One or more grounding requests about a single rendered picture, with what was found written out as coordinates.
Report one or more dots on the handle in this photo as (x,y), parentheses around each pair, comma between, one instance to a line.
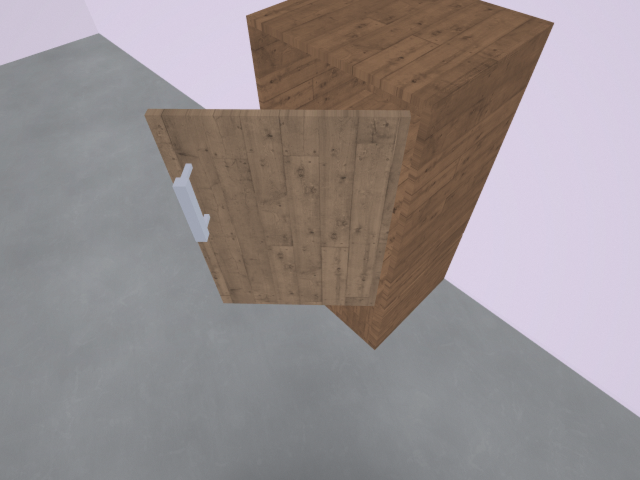
(189,204)

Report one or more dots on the cupboard door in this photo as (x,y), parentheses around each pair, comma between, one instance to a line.
(300,201)

